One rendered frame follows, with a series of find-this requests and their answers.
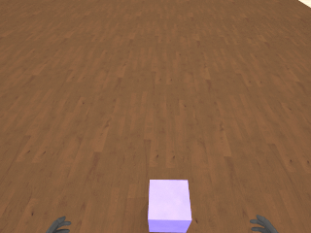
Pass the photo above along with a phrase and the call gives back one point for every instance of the carton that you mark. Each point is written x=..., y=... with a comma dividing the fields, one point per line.
x=169, y=206

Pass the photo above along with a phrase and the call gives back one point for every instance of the robot left hand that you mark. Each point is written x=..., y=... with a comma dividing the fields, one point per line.
x=57, y=224

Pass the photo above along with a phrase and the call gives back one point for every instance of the robot right hand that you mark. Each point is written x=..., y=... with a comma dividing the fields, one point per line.
x=261, y=220

